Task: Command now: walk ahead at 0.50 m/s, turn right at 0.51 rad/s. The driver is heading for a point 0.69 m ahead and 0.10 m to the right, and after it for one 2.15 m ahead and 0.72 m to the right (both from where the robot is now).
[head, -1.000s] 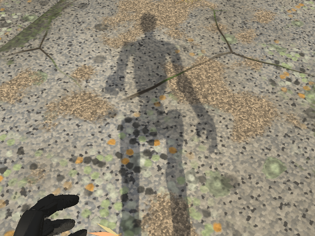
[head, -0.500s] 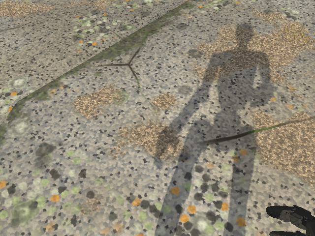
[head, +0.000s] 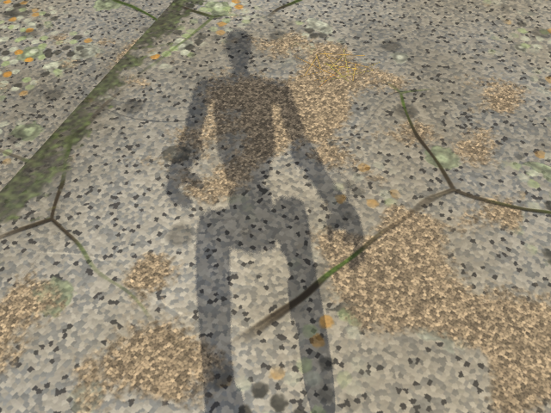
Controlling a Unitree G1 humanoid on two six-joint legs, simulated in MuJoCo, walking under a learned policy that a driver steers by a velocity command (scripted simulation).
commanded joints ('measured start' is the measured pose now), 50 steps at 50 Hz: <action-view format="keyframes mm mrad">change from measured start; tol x32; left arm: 1 -10 114 40 -99 -2 -9 -10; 28 450 163 45 -9 3 24 92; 50 163 99 23 25 33 21 93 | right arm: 1 -19 -212 -53 -52 11 16 -18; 50 -212 -47 28 -68 -21 27 18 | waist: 1 71 121 -25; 5 158 -163 -421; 15 72 -12 -25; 24 65 -94 -118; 27 121 350 -402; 50 68 -9 -51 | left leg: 1 29 303 -49 178 1103 114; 3 -161 243 -20 583 1036 58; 5 -821 -44 -269 1172 -245 -25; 25 -353 53 -327 177 606 20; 27 93 457 -831 225 1036 302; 32 -377 239 -566 55 251 185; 50 -356 52 -305 219 227 40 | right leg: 1 73 79 -86 0 -143 -59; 3 506 129 -48 -98 -92 -132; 5 1052 -282 872 -275 -252 -416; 17 307 16 206 -333 338 -168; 25 452 27 337 18 179 -44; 27 116 206 229 517 -702 60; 29 46 112 232 646 -588 105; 41 509 19 104 -180 -109 48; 50 349 1 144 -183 -144 32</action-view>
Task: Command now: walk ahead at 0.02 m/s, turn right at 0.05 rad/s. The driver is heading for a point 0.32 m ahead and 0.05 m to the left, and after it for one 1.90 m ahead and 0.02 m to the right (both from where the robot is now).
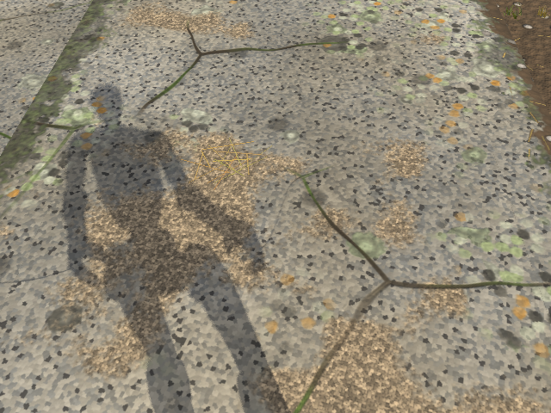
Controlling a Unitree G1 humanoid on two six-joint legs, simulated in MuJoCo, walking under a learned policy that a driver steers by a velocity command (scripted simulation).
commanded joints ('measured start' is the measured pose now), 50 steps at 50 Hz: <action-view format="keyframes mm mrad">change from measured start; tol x32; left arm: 1 13 119 28 -44 -5 -22 5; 50 -62 117 35 0 -15 -130 -62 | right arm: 1 -32 -94 -23 -42 4 -13 -3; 50 195 -106 -47 82 33 -54 -17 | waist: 1 8 -42 -43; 37 -42 88 97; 43 120 -292 -413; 50 -23 -91 -26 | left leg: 1 68 55 -61 -57 82 24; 19 23 19 -19 24 -145 98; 22 524 364 -686 -270 63 305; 36 242 254 -134 -413 198 160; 41 205 190 -35 102 640 73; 43 -310 -43 -106 715 -374 12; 44 -412 23 -144 807 -338 35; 50 -258 177 -86 612 -31 25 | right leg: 1 -32 -48 52 -100 159 -41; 17 7 -240 366 -279 -268 -230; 21 -330 59 -49 302 124 -36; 24 -651 -23 46 680 -165 -65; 38 -273 -23 -73 -20 308 -71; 41 203 6 -88 -8 232 -150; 43 637 -384 705 -256 -193 -348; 50 4 -194 170 -442 137 -250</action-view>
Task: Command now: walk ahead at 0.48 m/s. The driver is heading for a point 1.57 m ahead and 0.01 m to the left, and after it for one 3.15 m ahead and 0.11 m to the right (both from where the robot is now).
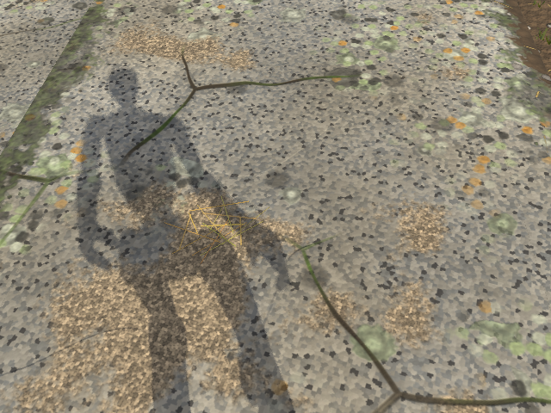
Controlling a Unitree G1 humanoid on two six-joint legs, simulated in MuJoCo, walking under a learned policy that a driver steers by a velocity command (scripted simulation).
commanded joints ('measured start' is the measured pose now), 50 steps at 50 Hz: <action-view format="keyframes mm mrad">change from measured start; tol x32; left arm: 1 -38 115 23 -44 1 -30 2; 20 259 47 -13 52 1 22 35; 41 -302 84 2 -93 -19 -8 -3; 50 33 157 36 9 -8 -11 8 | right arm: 1 58 -51 -17 -38 -8 16 -7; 14 -343 -36 1 -190 -5 -14 39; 21 211 -211 -68 -57 -15 -9 29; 50 21 -116 -21 -53 23 -33 0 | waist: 1 -38 -114 -19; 16 45 -101 36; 21 -122 204 -450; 30 8 16 -19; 50 71 -118 -150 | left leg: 1 -105 74 -40 -46 95 -18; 16 -136 -17 21 -641 259 0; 19 432 -17 16 -625 243 92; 21 926 314 -713 -817 -12 299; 26 358 146 -235 -963 165 170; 36 341 86 -16 -1045 304 150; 45 522 108 19 -611 741 74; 47 -99 -152 44 39 -195 -24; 50 -245 -10 -51 127 -111 14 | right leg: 1 24 -259 264 -292 -27 -163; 18 327 -271 101 54 579 -71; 22 -506 -60 181 946 -393 24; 36 -359 -157 55 232 267 75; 43 -318 -115 58 108 97 8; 45 21 -62 11 91 87 -39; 47 655 -438 685 8 -138 -261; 50 369 -363 508 -124 -113 -169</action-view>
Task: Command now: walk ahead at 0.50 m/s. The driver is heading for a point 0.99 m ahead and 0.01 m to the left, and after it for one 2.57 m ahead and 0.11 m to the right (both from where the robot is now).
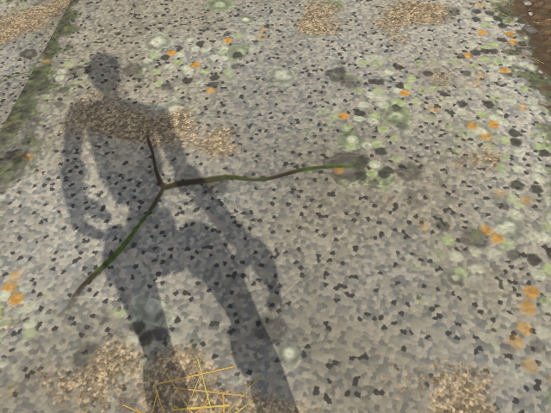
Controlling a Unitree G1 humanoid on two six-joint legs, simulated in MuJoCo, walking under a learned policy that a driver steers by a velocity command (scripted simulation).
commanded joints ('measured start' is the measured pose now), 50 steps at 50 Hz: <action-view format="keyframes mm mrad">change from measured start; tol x16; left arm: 1 125 122 30 -6 12 -7 6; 24 361 29 -6 93 12 26 37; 45 -191 59 9 -55 -9 3 0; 50 190 190 70 46 0 -3 2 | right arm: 1 -79 -130 -29 -97 2 -43 -6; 18 -423 -52 -11 -218 -6 -19 32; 21 -329 -99 -30 -202 -6 -26 40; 24 106 -291 -99 -85 -30 -16 21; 30 -158 -70 -27 -121 -38 -28 30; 50 20 -125 -40 -14 -15 23 -18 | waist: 1 74 -64 -93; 19 89 -75 44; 23 -108 -45 -225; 25 -91 225 -424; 28 -27 52 -93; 34 34 45 -16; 46 -34 45 50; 50 152 39 -198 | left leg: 1 -453 112 -39 145 124 18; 13 -382 111 32 -432 576 -43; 19 -406 85 25 -552 462 5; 21 -258 43 61 -570 396 36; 23 222 88 7 -549 427 107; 24 622 344 -439 -597 282 269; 25 661 400 -693 -751 160 304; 31 67 229 -194 -912 360 185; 46 314 268 -33 -873 559 143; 50 190 176 48 -412 866 70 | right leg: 1 428 -294 423 -303 -5 -178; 6 268 -243 249 -414 145 -189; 17 440 -245 116 -390 187 -137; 22 492 -230 76 -84 611 -77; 23 338 -176 39 161 498 -46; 25 -232 38 135 721 -432 29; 26 -325 -28 163 787 -392 7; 39 -211 -134 66 134 247 59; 46 -228 -97 64 -32 151 15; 50 353 -67 46 -33 105 -78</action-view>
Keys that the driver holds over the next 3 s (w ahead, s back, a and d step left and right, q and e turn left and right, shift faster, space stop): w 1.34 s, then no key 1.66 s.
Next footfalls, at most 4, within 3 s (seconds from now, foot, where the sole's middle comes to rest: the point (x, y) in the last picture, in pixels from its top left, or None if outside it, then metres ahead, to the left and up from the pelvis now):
0.46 left None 0.43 0.15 -0.76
1.00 right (321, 303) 0.74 -0.09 -0.76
1.50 left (234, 216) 1.04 0.15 -0.76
1.84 right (316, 224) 1.00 -0.10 -0.76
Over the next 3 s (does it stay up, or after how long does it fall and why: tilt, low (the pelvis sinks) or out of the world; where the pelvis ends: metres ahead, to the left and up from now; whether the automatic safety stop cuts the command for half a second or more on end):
stays up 0.98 0.03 0.01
